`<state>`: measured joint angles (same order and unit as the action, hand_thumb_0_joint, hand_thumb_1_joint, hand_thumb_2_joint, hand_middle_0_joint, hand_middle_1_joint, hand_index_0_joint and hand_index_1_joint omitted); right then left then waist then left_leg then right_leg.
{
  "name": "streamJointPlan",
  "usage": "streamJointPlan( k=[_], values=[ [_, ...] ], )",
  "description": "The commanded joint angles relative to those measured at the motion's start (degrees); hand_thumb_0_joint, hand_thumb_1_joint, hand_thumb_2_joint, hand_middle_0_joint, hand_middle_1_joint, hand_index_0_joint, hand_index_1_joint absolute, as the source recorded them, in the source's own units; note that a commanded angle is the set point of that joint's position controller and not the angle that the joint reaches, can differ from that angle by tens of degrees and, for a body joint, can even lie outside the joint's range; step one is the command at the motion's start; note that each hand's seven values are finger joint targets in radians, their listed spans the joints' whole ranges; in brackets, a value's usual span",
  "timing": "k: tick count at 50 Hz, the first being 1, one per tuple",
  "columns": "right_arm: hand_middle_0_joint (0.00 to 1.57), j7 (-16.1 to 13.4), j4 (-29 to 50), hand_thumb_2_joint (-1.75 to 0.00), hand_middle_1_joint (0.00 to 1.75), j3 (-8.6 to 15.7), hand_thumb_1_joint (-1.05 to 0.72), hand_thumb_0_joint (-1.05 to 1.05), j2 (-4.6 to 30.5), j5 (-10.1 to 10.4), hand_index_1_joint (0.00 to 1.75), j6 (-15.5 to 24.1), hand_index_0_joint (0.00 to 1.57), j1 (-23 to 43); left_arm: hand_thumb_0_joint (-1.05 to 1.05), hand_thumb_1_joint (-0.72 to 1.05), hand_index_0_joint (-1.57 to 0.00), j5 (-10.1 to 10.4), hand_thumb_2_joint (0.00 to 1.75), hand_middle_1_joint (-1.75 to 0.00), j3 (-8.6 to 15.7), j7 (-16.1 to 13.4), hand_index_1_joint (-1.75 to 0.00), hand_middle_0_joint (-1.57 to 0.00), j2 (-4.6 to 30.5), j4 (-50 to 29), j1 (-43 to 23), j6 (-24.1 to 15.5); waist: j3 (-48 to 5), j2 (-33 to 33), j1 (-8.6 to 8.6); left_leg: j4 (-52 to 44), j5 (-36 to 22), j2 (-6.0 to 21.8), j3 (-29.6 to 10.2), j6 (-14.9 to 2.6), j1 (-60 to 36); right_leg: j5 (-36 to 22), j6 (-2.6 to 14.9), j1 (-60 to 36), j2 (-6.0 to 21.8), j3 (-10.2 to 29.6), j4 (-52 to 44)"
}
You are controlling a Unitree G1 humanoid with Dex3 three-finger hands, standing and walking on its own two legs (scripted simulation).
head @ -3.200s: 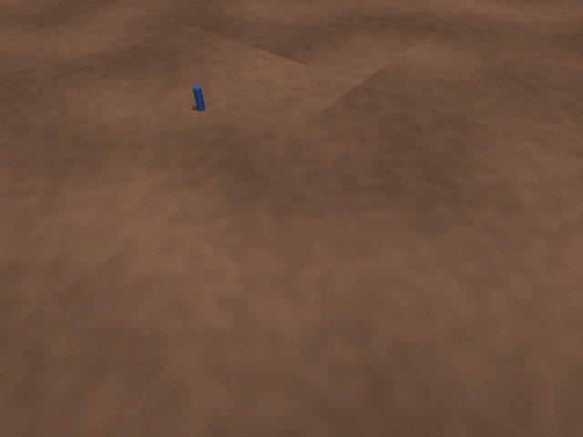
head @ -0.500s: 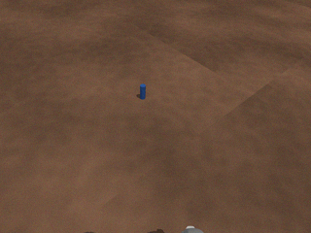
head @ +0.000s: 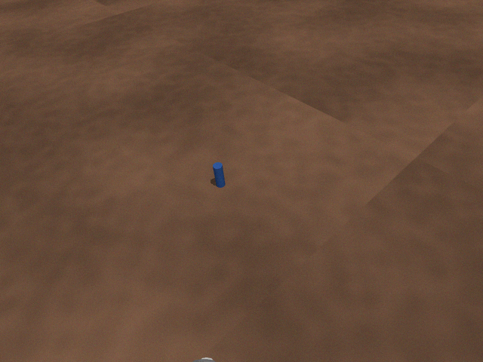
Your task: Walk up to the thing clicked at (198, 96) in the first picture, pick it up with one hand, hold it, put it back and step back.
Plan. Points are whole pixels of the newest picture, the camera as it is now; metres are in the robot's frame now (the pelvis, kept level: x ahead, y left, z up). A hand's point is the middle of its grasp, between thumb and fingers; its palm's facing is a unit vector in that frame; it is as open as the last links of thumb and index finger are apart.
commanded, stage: walk up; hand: left
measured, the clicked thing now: (219, 175) +1.21 +0.23 -0.70
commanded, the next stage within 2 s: none
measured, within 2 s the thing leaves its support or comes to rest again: neither
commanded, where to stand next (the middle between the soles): +0.85 +0.00 m, yaw +3 degrees
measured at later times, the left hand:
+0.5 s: hand (114, 316) +0.27 +0.31 -0.15, palm faces -0.01 -0.95 -0.31, open 7.4 cm
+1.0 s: hand (161, 234) +0.45 +0.24 -0.12, palm faces +0.04 -0.91 -0.40, open 7.4 cm
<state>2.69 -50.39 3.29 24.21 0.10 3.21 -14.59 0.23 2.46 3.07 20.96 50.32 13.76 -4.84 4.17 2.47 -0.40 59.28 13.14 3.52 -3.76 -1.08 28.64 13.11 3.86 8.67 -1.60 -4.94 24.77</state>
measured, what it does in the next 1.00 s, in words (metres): walks ahead: left foot, then right foot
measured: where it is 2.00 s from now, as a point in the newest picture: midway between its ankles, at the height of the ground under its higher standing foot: (263, 255)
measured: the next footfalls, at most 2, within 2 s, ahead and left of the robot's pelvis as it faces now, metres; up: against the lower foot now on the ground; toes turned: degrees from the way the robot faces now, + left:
left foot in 0.24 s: +0.29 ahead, +0.15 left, +0.00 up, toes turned +6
right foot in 0.74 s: +0.47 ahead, -0.14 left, +0.00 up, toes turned -3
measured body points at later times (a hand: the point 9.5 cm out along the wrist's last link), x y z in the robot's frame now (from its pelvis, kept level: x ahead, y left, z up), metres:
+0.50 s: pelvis +0.22 +0.04 +0.00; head +0.23 +0.06 +0.45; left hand +0.27 +0.36 -0.13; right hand +0.30 -0.27 -0.10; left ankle +0.25 +0.14 -0.74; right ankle +0.26 -0.12 -0.68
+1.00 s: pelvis +0.41 -0.04 +0.00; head +0.42 -0.07 +0.45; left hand +0.44 +0.28 -0.09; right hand +0.50 -0.35 -0.13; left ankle +0.45 +0.12 -0.68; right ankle +0.43 -0.14 -0.74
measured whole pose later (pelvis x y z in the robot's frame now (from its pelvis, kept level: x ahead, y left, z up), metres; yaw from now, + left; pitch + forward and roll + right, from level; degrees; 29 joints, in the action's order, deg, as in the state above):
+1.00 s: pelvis +0.41 -0.04 +0.00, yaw +2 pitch -3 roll +0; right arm 3.2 -50.7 3.4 25.0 0.1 2.6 -15.3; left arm 0.1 2.1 2.7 21.4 50.2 17.9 -4.8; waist 4.4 4.1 -1.6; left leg 57.2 16.2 1.5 -3.2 -0.8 28.9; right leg 12.9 1.6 10.5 1.7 -4.9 26.3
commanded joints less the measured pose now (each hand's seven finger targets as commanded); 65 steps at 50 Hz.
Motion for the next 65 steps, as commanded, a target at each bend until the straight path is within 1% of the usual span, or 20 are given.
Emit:
streamJointPlan(
  k=[1,3,8,12,13,14,15,21,29,36,37,38,40,45,55,60,61,62,63,65],
  values=[
    [0.2,0.4,2.9,-0.9,0.3,3.5,-0.9,0.0,9.8,-0.4,0.3,-0.7,0.2,-1.6,0.0,0.9,-0.2,-0.9,0.9,-0.3,4.8,-1.3,-0.3,-0.2,15.9,-5.5,-0.5,-2.1,1.3,-7.7,0.27,-6.2,-6.6,1.3,0.5,1.58,2.6,-6.8,1.03,3.1,13.1,8.1,-15.1],
    [0.2,0.9,4.3,-0.9,0.3,3.6,-0.9,0.0,9.8,-0.8,0.3,-0.3,0.2,2.5,0.0,0.9,-0.2,-1.3,0.9,-0.3,5.2,-1.2,-0.3,-0.2,16.5,-5.6,0.5,-2.0,3.5,-7.8,-1.23,-13.0,-7.5,2.5,0.5,1.98,4.1,0.9,1.9,2.7,13.9,9.3,-16.7],
    [0.2,1.3,5.5,-0.9,0.3,3.0,-0.9,0.0,8.5,-1.4,0.3,1.3,0.2,7.5,0.0,0.9,-0.2,-1.2,0.9,-0.3,5.2,-1.2,-0.3,-0.2,16.2,-5.0,3.6,-1.3,0.4,-7.4,-3.13,-26.1,-7.8,2.5,4.3,0.1,-1.5,-14.3,3.94,-5.1,15.2,6.9,-8.6],
    [0.2,0.1,2.0,-0.9,0.3,4.5,-0.9,0.0,11.5,-2.4,0.3,2.2,0.2,-3.8,0.0,0.9,-0.2,-0.7,0.9,-0.3,4.3,-1.5,-0.3,-0.2,15.5,-5.9,4.0,-0.2,-6.9,0.8,3.09,-32.0,-2.7,-2.0,7.6,-3.08,-23.0,-20.8,3.56,0.7,10.5,2.6,12.1],
    [0.2,-0.5,0.8,-0.9,0.3,6.0,-0.9,0.0,14.9,-3.4,0.3,2.4,0.2,-11.0,0.0,0.9,-0.2,-0.3,0.9,-0.3,3.0,-1.6,-0.3,-0.2,12.3,-6.3,7.0,-0.1,-11.7,9.3,6.07,-33.5,4.7,3.8,-1.7,-6.6,-35.4,-14.0,1.35,11.4,6.7,0.3,26.6],
    [0.2,-1.3,2.2,-0.9,0.3,6.9,-0.9,0.0,18.5,-3.5,0.3,2.5,0.2,-12.8,0.0,0.9,-0.2,0.4,0.9,-0.3,2.3,-1.6,-0.3,-0.2,8.5,-6.5,10.2,0.1,-14.9,18.4,5.34,-36.9,8.7,18.0,-26.9,-11.2,-45.3,16.5,-1.66,26.5,-1.6,0.4,38.9],
    [0.2,-1.5,2.9,-0.9,0.3,7.0,-0.9,0.0,19.0,-1.0,0.3,2.4,0.2,-11.4,0.0,0.9,-0.2,0.2,0.9,-0.3,3.8,-2.2,-0.3,-0.2,15.8,-5.5,9.5,0.9,-15.5,9.8,5.93,-42.3,14.5,22.6,-37.9,-16.72,-44.9,19.1,-0.5,30.4,-0.1,6.5,44.1],
    [0.2,-1.9,4.3,-0.9,0.3,3.7,-0.9,0.0,12.4,0.9,0.3,3.3,0.2,-3.1,0.0,0.9,-0.2,0.0,0.9,-0.3,3.3,-0.6,-0.3,-0.2,13.6,-2.3,9.2,1.3,-2.5,3.0,0.4,-43.9,-10.1,11.5,-4.4,-9.79,-19.0,5.4,-2.6,20.0,5.3,9.5,39.1],
    [0.2,-0.9,5.3,-0.9,0.3,4.6,-0.9,0.0,15.2,-0.4,0.3,3.8,0.2,-2.2,0.0,0.9,-0.2,-1.3,0.9,-0.3,4.1,1.8,-0.3,-0.2,13.5,-4.4,-0.6,1.6,3.8,6.2,1.96,-49.8,11.7,10.6,-1.7,-10.71,-13.5,-4.5,-4.34,19.9,9.2,5.6,17.1],
    [0.2,-1.0,5.8,-0.9,0.3,3.7,-0.9,0.0,12.5,-0.7,0.3,2.6,0.2,-1.5,0.0,0.9,-0.2,-1.5,0.9,-0.3,5.7,0.9,-0.3,-0.2,15.6,-0.6,6.1,-0.3,-4.1,-3.1,-3.4,-28.0,-1.4,7.4,3.5,-7.13,-9.5,-1.2,-2.3,-3.9,4.4,1.8,6.7],
    [0.2,-0.9,5.5,-0.9,0.3,2.5,-0.9,0.0,9.5,-0.6,0.3,2.6,0.2,-5.0,0.0,0.9,-0.2,-1.8,0.9,-0.3,6.7,0.1,-0.3,-0.2,17.7,0.4,11.1,-0.9,-8.0,-11.4,-5.44,-12.7,-3.6,3.1,7.2,-5.34,-6.2,6.1,-0.93,-11.8,6.7,6.4,1.9],
    [0.2,-0.8,6.4,-0.9,0.3,1.0,-0.9,0.0,5.5,-0.3,0.3,2.6,0.2,-6.8,0.0,0.9,-0.2,-2.0,0.9,-0.3,7.6,-0.8,-0.3,-0.2,22.1,-0.2,13.8,-1.3,-8.4,-23.6,-5.54,1.1,13.7,-4.0,9.4,-2.29,4.6,12.8,2.76,-15.8,19.2,27.1,-5.3],
    [0.2,-1.9,5.1,-0.9,0.3,2.6,-0.9,0.0,12.8,-0.5,0.3,1.8,0.2,-3.8,0.0,0.9,-0.2,-0.5,0.9,-0.3,7.1,-1.1,-0.3,-0.2,23.4,-1.6,10.7,-1.0,-4.2,-15.1,-5.44,9.6,16.0,-2.6,1.2,-1.07,10.5,8.3,11.01,-10.9,27.2,41.5,-10.7],
    [0.2,-0.7,1.6,-0.9,0.3,2.6,-0.9,0.0,10.3,0.5,0.3,0.8,0.2,-7.0,0.0,0.9,-0.2,0.2,0.9,-0.3,4.7,-1.9,-0.3,-0.2,16.8,-3.3,3.8,-1.4,-2.4,-12.9,-0.16,1.9,4.6,-0.5,-0.9,-0.85,1.5,-14.2,5.79,-1.3,15.7,13.9,-7.6],
    [0.2,1.3,5.1,-0.9,0.3,3.0,-0.9,0.0,8.6,-1.1,0.3,0.8,0.2,3.8,0.0,0.9,-0.2,-0.9,0.9,-0.3,5.1,-1.6,-0.3,-0.2,17.7,-5.8,5.7,-1.5,0.3,-9.6,-2.88,-22.7,-4.1,1.4,4.3,0.79,-1.8,-6.2,7.65,-0.2,17.3,7.6,-7.7],
    [0.2,0.6,2.0,-0.9,0.3,4.6,-0.9,0.0,11.2,-1.4,0.3,1.7,0.2,-4.9,0.0,0.9,-0.2,-1.1,0.9,-0.3,3.8,-1.5,-0.3,-0.2,16.5,-6.8,4.4,-0.6,-4.1,-1.9,3.53,-28.1,-1.6,-2.5,7.9,-1.72,-24.0,-6.8,4.84,10.1,13.9,3.6,7.8],
    [0.2,-0.1,0.7,-0.9,0.3,5.7,-0.9,0.0,13.9,-2.0,0.3,2.2,0.2,-11.0,0.0,0.9,-0.2,-0.8,0.9,-0.3,2.6,-1.5,-0.3,-0.2,13.3,-6.7,7.1,-0.4,-8.2,7.8,5.9,-33.1,6.8,1.1,1.0,-4.1,-32.2,-7.4,2.79,14.9,9.5,0.1,23.9],
    [0.2,-0.9,2.1,-0.9,0.3,6.6,-0.9,0.0,18.4,-2.4,0.3,2.5,0.2,-12.1,0.0,0.9,-0.2,-0.2,0.9,-0.3,1.5,-1.4,-0.3,-0.2,8.5,-7.2,10.0,-0.2,-9.6,19.9,4.63,-38.2,12.1,15.0,-23.5,-8.48,-38.9,16.7,-1.09,28.4,2.2,-0.3,37.8],
    [0.2,-1.1,3.7,-0.9,0.3,6.8,-0.9,0.0,19.5,-0.7,0.3,2.5,0.2,-10.2,0.0,0.9,-0.2,-0.4,0.9,-0.3,2.7,-2.2,-0.3,-0.2,14.1,-5.9,10.6,0.6,-9.4,10.2,4.75,-44.0,16.5,21.3,-35.0,-13.8,-37.0,18.8,-0.84,31.2,1.5,4.1,41.9],
    [0.2,-1.3,3.9,-0.9,0.3,6.0,-0.9,0.0,16.8,0.4,0.3,2.1,0.2,-7.5,0.0,0.9,-0.2,-0.7,0.9,-0.3,2.9,-2.4,-0.3,-0.2,17.2,-5.4,5.8,0.7,-3.8,3.9,4.45,-42.8,3.4,19.0,-25.9,-14.56,-29.4,14.6,-0.72,30.1,5.1,9.5,44.2]
  ],
)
